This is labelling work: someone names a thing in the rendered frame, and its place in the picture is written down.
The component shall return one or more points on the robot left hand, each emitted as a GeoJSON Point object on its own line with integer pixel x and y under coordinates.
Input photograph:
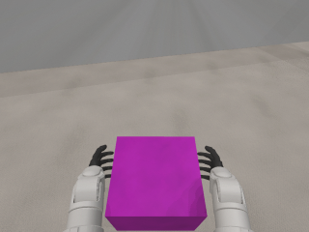
{"type": "Point", "coordinates": [98, 161]}

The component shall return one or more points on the left robot forearm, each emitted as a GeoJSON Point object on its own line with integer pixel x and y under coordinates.
{"type": "Point", "coordinates": [86, 201]}

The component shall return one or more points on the right robot forearm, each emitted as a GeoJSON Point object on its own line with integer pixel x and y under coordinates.
{"type": "Point", "coordinates": [228, 201]}

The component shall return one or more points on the robot right hand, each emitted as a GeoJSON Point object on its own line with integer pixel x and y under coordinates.
{"type": "Point", "coordinates": [213, 162]}

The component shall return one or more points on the carton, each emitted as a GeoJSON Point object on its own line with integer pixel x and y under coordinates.
{"type": "Point", "coordinates": [155, 185]}

